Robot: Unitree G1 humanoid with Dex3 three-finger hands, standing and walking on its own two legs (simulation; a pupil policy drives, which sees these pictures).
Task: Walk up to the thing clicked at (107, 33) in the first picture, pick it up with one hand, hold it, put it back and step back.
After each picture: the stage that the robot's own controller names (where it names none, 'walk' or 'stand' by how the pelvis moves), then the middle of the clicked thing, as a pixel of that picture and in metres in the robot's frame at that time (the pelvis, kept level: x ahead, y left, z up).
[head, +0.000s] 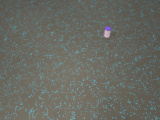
stand; (107, 32) +1.46 -0.23 -0.72
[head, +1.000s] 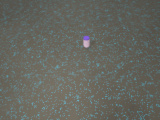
walk; (86, 41) +1.33 +0.10 -0.70
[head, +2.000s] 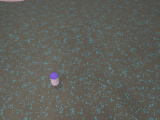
walk; (54, 79) +0.78 +0.29 -0.70
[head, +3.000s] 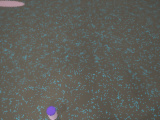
walk; (52, 113) +0.44 +0.26 -0.69
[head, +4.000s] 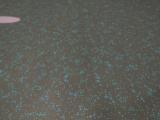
stand; out of the picture +0.25 +0.25 -0.71
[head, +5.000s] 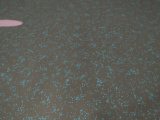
stand; out of the picture +0.25 +0.23 -0.72
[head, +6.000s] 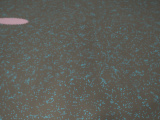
stand; out of the picture +0.25 +0.22 -0.72
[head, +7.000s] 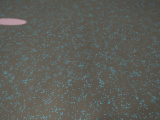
stand; out of the picture +0.25 +0.23 -0.72
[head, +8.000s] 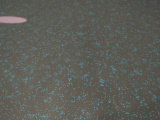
stand; out of the picture +0.24 +0.23 -0.72
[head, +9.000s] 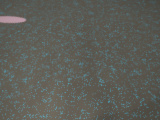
stand; out of the picture +0.24 +0.23 -0.72
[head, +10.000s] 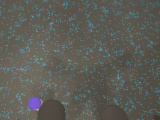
go down; (36, 103) +0.28 +0.25 -0.52
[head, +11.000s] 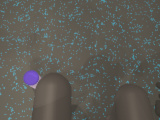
go down; (33, 79) +0.32 +0.28 -0.33
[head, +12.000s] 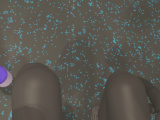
close in; (0, 76) +0.30 +0.31 -0.25
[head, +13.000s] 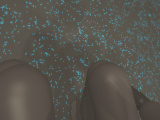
close; out of the picture +0.27 +0.31 -0.20
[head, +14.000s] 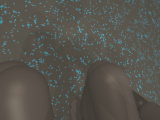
close; out of the picture +0.29 +0.33 -0.20
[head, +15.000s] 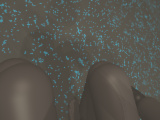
lift; out of the picture +0.27 +0.33 -0.20
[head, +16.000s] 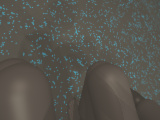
lift; out of the picture +0.27 +0.33 -0.20
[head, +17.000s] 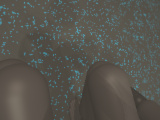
lift; out of the picture +0.27 +0.33 -0.20
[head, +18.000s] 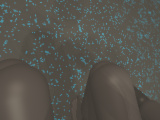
lift; out of the picture +0.26 +0.34 -0.20
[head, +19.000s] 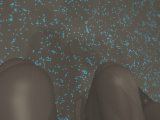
lift; out of the picture +0.23 +0.36 -0.20
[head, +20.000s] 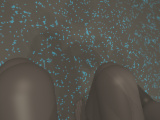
lift; out of the picture +0.22 +0.37 -0.20
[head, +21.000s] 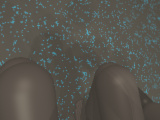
lift; out of the picture +0.21 +0.37 -0.20
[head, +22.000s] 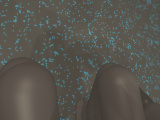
lift; out of the picture +0.21 +0.37 -0.20
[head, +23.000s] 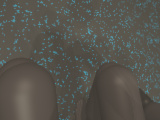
lift; out of the picture +0.21 +0.37 -0.20
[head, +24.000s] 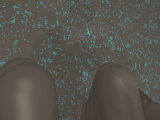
lift; out of the picture +0.22 +0.36 -0.20
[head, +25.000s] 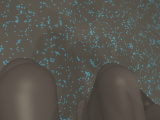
lift; out of the picture +0.21 +0.37 -0.20
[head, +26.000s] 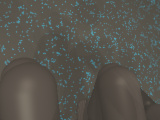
lift; out of the picture +0.20 +0.38 -0.20
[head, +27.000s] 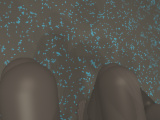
lift; out of the picture +0.21 +0.37 -0.20
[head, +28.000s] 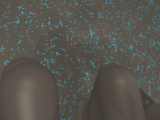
lift; out of the picture +0.21 +0.37 -0.20
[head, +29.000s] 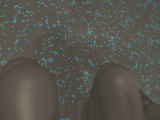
lift; out of the picture +0.21 +0.37 -0.20
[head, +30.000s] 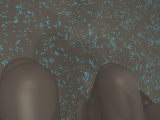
lift; out of the picture +0.21 +0.37 -0.20
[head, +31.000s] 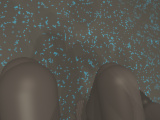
lift; out of the picture +0.21 +0.37 -0.20
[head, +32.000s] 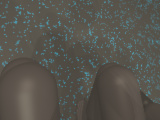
lift; out of the picture +0.21 +0.37 -0.20
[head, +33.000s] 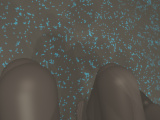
lift; out of the picture +0.21 +0.37 -0.20
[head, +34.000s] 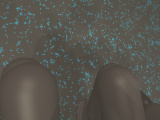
lift; out of the picture +0.21 +0.37 -0.20
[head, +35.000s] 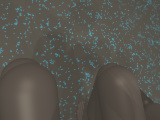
lift; out of the picture +0.21 +0.37 -0.20
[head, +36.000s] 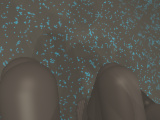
lift; out of the picture +0.21 +0.38 -0.20
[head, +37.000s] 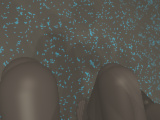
lift; out of the picture +0.21 +0.37 -0.20
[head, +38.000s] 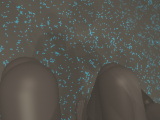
lift; out of the picture +0.21 +0.38 -0.20
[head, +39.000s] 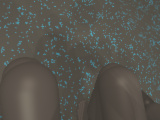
lift; out of the picture +0.21 +0.37 -0.20
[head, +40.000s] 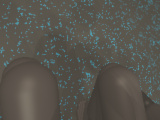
lift; out of the picture +0.21 +0.37 -0.20
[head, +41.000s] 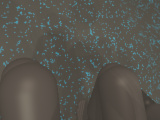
lift; out of the picture +0.21 +0.37 -0.20
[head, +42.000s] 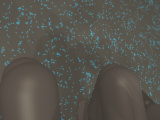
lift; out of the picture +0.21 +0.37 -0.20
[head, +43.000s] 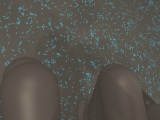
lift; out of the picture +0.21 +0.37 -0.20
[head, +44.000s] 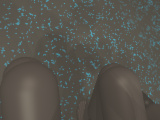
lift; out of the picture +0.21 +0.37 -0.20
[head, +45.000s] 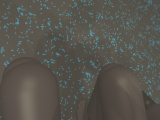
lift; out of the picture +0.21 +0.37 -0.20
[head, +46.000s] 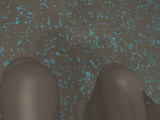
lift; out of the picture +0.21 +0.37 -0.20
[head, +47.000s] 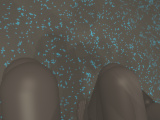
lift; out of the picture +0.21 +0.38 -0.20
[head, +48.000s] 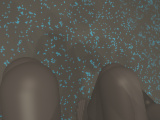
lift; out of the picture +0.20 +0.38 -0.20
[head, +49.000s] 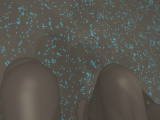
lift; out of the picture +0.21 +0.38 -0.20
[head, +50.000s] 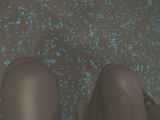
lift; out of the picture +0.21 +0.38 -0.20
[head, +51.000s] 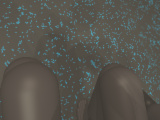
lift; out of the picture +0.21 +0.37 -0.20
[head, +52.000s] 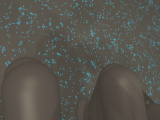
lift; out of the picture +0.21 +0.38 -0.20
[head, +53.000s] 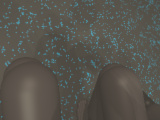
lift; out of the picture +0.21 +0.38 -0.20
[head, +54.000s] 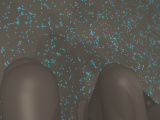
lift; out of the picture +0.21 +0.37 -0.20
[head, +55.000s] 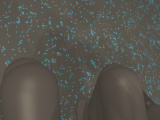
lift; out of the picture +0.21 +0.38 -0.20
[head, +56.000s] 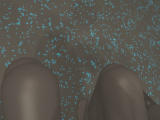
lift; out of the picture +0.21 +0.38 -0.20
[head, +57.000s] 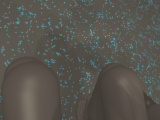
lift; out of the picture +0.21 +0.38 -0.20
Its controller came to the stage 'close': yes
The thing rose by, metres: 0.02
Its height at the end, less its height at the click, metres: +0.01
